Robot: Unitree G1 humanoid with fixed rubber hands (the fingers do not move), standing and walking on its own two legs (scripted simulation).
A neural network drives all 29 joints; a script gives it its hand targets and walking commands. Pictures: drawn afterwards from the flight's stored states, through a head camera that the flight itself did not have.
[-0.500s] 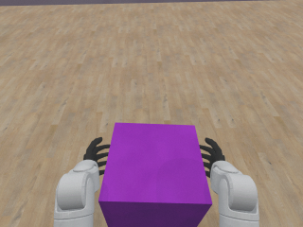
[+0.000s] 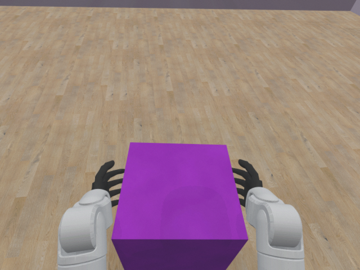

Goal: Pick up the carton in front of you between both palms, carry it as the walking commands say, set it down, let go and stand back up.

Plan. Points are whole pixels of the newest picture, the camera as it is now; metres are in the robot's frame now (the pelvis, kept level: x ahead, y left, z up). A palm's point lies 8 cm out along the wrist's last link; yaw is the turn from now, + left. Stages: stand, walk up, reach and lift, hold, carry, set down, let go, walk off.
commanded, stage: carry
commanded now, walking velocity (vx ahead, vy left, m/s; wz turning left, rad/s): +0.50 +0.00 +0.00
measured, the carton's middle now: (176, 213) +0.27 +0.00 -0.01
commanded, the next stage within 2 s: none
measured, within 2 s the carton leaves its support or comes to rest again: neither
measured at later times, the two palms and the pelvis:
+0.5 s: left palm (134, 96) +0.59 +0.12 +0.07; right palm (230, 96) +0.62 -0.17 +0.06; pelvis +0.34 -0.04 +0.00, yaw +4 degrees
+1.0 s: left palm (131, 45) +0.94 +0.18 +0.07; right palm (203, 46) +0.94 -0.12 +0.08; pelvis +0.68 +0.03 +0.00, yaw +0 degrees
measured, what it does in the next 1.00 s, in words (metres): walks ahead: right foot, then left foot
